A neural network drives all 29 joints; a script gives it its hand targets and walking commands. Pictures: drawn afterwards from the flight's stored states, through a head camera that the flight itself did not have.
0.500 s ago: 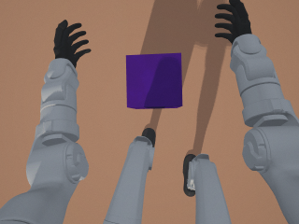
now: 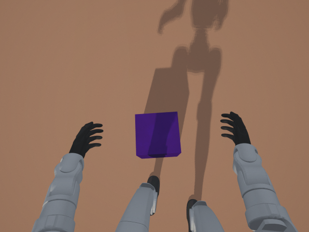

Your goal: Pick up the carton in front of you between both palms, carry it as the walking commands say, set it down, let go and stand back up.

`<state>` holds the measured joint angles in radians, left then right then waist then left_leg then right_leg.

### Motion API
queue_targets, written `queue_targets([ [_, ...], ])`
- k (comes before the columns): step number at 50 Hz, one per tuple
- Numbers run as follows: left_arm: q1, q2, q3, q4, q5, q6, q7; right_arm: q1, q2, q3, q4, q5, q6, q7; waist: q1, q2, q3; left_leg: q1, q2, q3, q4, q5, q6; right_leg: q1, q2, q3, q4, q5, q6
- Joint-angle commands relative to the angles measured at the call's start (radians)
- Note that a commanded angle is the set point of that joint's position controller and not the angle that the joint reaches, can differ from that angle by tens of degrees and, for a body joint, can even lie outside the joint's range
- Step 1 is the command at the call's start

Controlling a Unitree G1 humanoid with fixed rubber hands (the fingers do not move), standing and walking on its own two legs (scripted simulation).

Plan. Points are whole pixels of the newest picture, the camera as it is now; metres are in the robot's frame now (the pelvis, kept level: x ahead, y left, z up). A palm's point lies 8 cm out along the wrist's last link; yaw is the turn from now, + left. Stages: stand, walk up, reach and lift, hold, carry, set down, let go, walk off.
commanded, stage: let go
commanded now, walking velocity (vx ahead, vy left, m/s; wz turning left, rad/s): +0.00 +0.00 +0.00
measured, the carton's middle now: (157, 137) +0.42 +0.08 -0.60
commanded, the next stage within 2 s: stand in 0.90 s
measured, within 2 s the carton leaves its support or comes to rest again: neither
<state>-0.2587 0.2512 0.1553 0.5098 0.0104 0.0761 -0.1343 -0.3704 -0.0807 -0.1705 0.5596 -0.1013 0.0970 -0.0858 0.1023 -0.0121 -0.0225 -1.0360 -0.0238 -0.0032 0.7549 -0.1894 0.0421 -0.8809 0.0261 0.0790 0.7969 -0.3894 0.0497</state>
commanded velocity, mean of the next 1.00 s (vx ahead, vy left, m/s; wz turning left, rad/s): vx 0.00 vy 0.00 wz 0.00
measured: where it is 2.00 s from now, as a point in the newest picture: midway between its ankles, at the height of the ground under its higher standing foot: (172, 214)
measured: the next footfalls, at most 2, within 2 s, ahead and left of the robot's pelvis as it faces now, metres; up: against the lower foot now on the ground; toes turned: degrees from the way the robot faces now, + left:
none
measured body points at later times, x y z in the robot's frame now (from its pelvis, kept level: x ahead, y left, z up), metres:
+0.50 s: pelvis +0.04 -0.05 +0.05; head +0.09 -0.04 +0.50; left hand +0.21 +0.19 -0.03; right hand +0.23 -0.28 -0.03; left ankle +0.08 +0.09 -0.69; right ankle -0.02 -0.16 -0.69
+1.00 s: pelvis +0.05 -0.04 +0.04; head +0.06 -0.02 +0.49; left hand +0.20 +0.23 -0.04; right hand +0.22 -0.29 -0.04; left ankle +0.08 +0.09 -0.69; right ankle -0.02 -0.16 -0.69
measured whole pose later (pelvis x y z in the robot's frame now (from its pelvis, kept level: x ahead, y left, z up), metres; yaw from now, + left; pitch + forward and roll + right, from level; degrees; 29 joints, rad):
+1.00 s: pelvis +0.05 -0.04 +0.04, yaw +1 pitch +0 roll +0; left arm 0.22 0.29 0.05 0.50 0.04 0.10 0.01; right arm 0.19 -0.24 -0.02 0.62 -0.05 0.05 -0.01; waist 0.02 -0.04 0.00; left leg -0.30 -0.01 -0.03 0.53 -0.23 -0.01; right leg -0.11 0.03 0.06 0.50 -0.39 -0.01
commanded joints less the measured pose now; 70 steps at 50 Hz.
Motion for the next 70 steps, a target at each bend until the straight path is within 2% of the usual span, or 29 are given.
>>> queue_targets([
  [1,0.09,0.061,-0.023,-0.125,-0.021,-0.036,0.016,0.039,-0.09,-0.002,-0.078,0.004,-0.048,0.025,-0.005,0.084,-0.535,0.974,0.031,-0.113,-0.086,0.239,-0.059,-0.111,0.059,-0.089,-0.149,0.016,-0.031],
  [5,0.231,0.041,-0.056,-0.174,-0.027,-0.058,0.041,0.177,-0.114,0.008,-0.073,0.012,-0.08,0.049,-0.019,0.094,-0.442,1.048,0.03,-0.107,-0.134,0.317,-0.065,0.008,0.053,-0.085,-0.216,0.053,-0.047],
  [9,0.356,0.029,-0.079,-0.214,-0.029,-0.072,0.058,0.296,-0.135,0.025,-0.099,0.025,-0.108,0.07,-0.033,0.071,-0.35,1.091,0.022,-0.085,-0.178,0.382,-0.069,0.168,0.045,-0.078,-0.297,0.101,-0.051],
  [15,0.446,0.046,-0.087,-0.226,-0.026,-0.069,0.066,0.426,-0.158,0.064,-0.144,0.057,-0.115,0.093,-0.06,-0.014,-0.166,1.112,-0.01,-0.032,-0.259,0.301,-0.065,0.355,-0.001,-0.053,-0.415,0.16,-0.054],
  [21,0.465,0.07,-0.086,-0.206,-0.019,-0.037,0.066,0.518,-0.174,0.096,-0.184,0.082,-0.084,0.118,-0.089,-0.059,-0.034,1.174,-0.034,-0.004,-0.289,0.258,-0.059,0.416,-0.033,-0.029,-0.479,0.216,-0.05],
  [31,0.483,0.086,-0.065,-0.171,0.001,0.021,0.067,0.535,-0.194,0.129,-0.237,0.109,-0.025,0.138,-0.077,-0.04,0.057,1.21,-0.053,0.012,-0.289,0.276,-0.059,0.472,-0.051,-0.011,-0.498,0.334,-0.037],
  [35,0.478,0.087,-0.066,-0.178,0.002,0.031,0.066,0.546,-0.2,0.125,-0.234,0.104,-0.009,0.135,-0.085,-0.043,0.045,1.221,-0.052,0.01,-0.286,0.296,-0.053,0.488,-0.045,-0.011,-0.484,0.385,-0.028],
  [36,0.438,0.132,-0.052,-0.215,0.02,0.08,0.09,0.597,-0.186,0.124,-0.172,0.118,-0.032,0.113,-0.091,-0.008,-0.004,1.125,-0.071,0.02,-0.266,0.263,-0.054,0.578,-0.035,-0.009,-0.434,0.524,-0.016],
  [37,0.452,0.119,-0.063,-0.194,0.016,0.089,0.1,0.589,-0.19,0.132,-0.178,0.116,-0.035,0.104,-0.098,-0.041,-0.015,1.095,-0.067,0.018,-0.265,0.253,-0.051,0.605,-0.036,-0.008,-0.413,0.586,-0.007],
  [39,0.461,0.106,-0.069,-0.193,0.012,0.094,0.11,0.578,-0.197,0.133,-0.186,0.118,-0.038,0.096,-0.095,-0.058,-0.026,1.056,-0.067,0.016,-0.262,0.26,-0.048,0.626,-0.036,-0.006,-0.395,0.627,-0.003],
  [45,0.458,0.091,-0.081,-0.199,0.001,0.105,0.121,0.576,-0.206,0.118,-0.174,0.108,-0.033,0.092,-0.091,-0.036,-0.025,1.07,-0.056,0.005,-0.264,0.314,-0.044,0.572,-0.017,-0.021,-0.398,0.544,-0.015],
  [46,0.448,0.182,-0.065,-0.087,0.018,0.046,0.151,0.558,-0.325,0.098,-0.016,0.037,-0.047,0.072,-0.076,-0.141,-0.018,0.909,0.068,-0.023,-0.236,0.214,-0.055,0.604,-0.054,-0.002,-0.398,0.29,-0.007],
  [48,0.447,0.177,-0.068,-0.067,0.038,-0.003,0.156,0.556,-0.325,0.092,0.01,0.035,-0.067,0.065,-0.106,-0.088,0.003,0.874,0.057,-0.029,-0.247,0.013,-0.045,0.578,-0.062,0.04,-0.441,0.066,-0.04],
  [50,0.438,0.172,-0.067,-0.054,0.039,-0.028,0.148,0.531,-0.327,0.091,0.038,0.041,-0.085,0.066,-0.111,-0.015,0.038,0.839,0.065,-0.05,-0.27,-0.071,-0.041,0.551,-0.062,0.048,-0.431,-0.014,-0.058],
  [53,0.459,0.18,-0.068,-0.014,0.034,-0.05,0.139,0.493,-0.342,0.09,0.074,0.048,-0.1,0.074,-0.098,0.037,0.018,0.811,0.09,-0.087,-0.297,-0.042,-0.026,0.611,-0.054,0.031,-0.383,0.088,-0.058],
  [59,0.485,0.211,-0.075,0.065,0.028,-0.07,0.154,0.5,-0.37,0.089,0.14,0.058,-0.11,0.069,-0.104,0.044,-0.044,0.888,0.104,-0.098,-0.273,0.198,-0.013,0.674,-0.065,0.039,-0.362,0.275,-0.049],
  [64,0.497,0.224,-0.084,0.117,0.026,-0.074,0.163,0.503,-0.393,0.091,0.182,0.063,-0.111,0.063,-0.106,0.036,-0.056,0.931,0.112,-0.1,-0.274,0.286,-0.005,0.692,-0.071,0.04,-0.367,0.33,-0.043],
  [70,0.499,0.235,-0.091,0.16,0.025,-0.076,0.166,0.496,-0.407,0.095,0.22,0.066,-0.111,0.06,-0.106,0.019,-0.045,0.948,0.113,-0.097,-0.283,0.314,-0.004,0.699,-0.079,0.043,-0.383,0.348,-0.04],
])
